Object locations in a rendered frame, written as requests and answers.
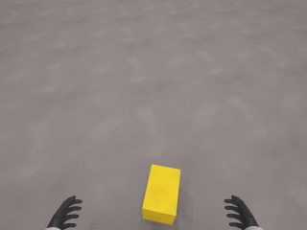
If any robot right hand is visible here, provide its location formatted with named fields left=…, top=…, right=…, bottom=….
left=224, top=195, right=259, bottom=230

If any carton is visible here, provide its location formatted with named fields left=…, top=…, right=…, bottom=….
left=142, top=164, right=180, bottom=225

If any robot left hand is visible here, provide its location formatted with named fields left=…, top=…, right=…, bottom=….
left=47, top=195, right=83, bottom=230

